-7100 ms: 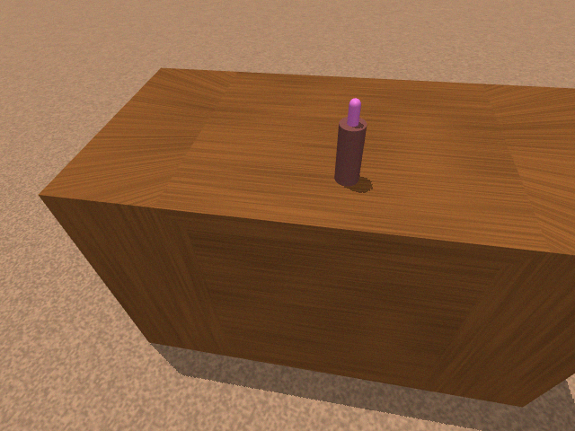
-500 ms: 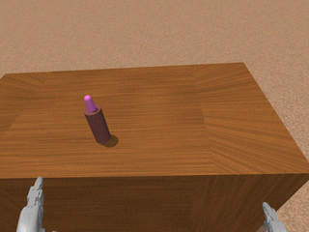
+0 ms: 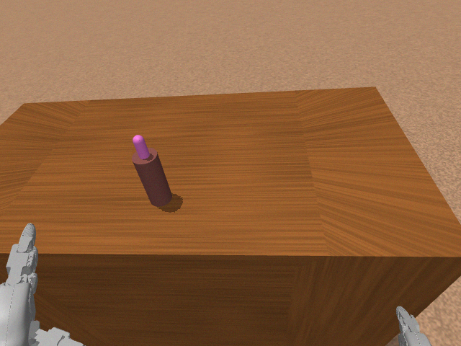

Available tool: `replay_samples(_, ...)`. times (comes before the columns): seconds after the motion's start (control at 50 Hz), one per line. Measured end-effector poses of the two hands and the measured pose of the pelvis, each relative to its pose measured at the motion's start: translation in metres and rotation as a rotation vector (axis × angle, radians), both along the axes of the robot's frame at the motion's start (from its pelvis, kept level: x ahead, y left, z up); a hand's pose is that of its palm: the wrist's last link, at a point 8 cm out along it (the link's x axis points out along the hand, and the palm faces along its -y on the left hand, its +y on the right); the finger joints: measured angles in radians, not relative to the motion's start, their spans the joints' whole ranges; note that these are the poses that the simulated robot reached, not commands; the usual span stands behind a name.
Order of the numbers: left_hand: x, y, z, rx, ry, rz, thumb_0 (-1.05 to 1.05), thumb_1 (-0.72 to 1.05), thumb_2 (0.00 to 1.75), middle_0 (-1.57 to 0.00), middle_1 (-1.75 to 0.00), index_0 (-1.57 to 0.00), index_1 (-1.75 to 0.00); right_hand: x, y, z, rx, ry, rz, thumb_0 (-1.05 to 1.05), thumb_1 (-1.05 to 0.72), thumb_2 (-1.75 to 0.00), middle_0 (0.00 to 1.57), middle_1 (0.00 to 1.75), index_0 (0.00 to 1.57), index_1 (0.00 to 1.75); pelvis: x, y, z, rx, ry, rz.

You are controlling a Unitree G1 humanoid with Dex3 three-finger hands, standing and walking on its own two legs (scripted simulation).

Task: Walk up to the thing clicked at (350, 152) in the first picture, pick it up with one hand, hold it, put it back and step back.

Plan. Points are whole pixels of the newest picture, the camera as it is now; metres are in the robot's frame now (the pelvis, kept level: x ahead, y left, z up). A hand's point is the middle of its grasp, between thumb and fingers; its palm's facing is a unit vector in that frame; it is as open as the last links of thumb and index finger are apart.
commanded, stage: rise first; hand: left
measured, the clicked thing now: (150, 170) +0.48 +0.22 +0.06
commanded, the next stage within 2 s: go down in 0.52 s
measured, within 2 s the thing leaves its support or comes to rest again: neither
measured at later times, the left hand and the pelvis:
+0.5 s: hand (53, 288) +0.19 +0.26 +0.13, palm faces +0.36 -0.81 -0.45, open 17.6 cm; pelvis +0.00 +0.00 +0.00, yaw +0 degrees
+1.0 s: hand (36, 253) +0.23 +0.30 +0.14, palm faces +0.37 -0.87 -0.33, open 17.6 cm; pelvis +0.00 +0.00 -0.01, yaw +1 degrees
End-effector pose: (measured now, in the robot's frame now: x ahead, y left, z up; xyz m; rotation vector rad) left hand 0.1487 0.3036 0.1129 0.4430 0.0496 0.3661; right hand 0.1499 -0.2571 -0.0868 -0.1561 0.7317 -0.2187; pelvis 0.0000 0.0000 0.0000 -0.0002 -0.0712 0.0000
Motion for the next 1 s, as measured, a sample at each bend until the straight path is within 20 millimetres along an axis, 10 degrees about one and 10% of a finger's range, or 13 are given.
replay_samples(0.74,0.001,-0.001,0.047,0.107,-0.206,-0.065,-0.01,-0.6,0.06,-0.06,-0.05,-0.05,-0.07,0.002,-0.002,-0.004,0.008,0.005,0.003,-0.01,0.5,-0.06,0.05,0.05,0.05,0.05,-0.001,0.0,-0.002,0.001,0.014,0.006)
replay_samples(1.0,0.043,0.042,0.043,-0.022,-0.219,-0.063,-0.01,-0.57,0.04,-0.07,-0.04,-0.07,-0.05,0.007,0.002,0.001,-0.012,-0.011,-0.01,-0.01,0.51,-0.06,0.05,0.05,0.05,0.05,-0.003,0.0,-0.006,0.0,0.03,0.02)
